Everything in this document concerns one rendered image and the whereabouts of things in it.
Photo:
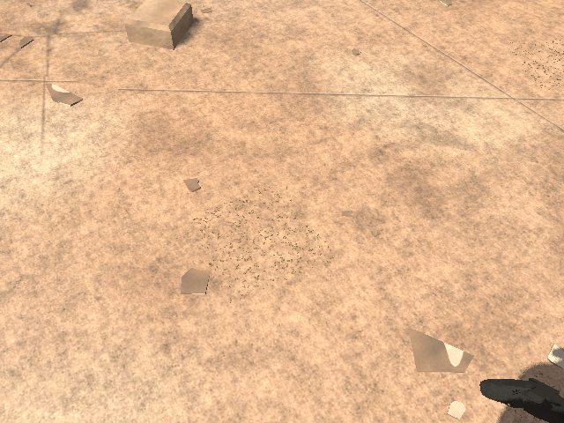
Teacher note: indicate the robot right hand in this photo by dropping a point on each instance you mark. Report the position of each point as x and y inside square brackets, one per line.
[535, 397]

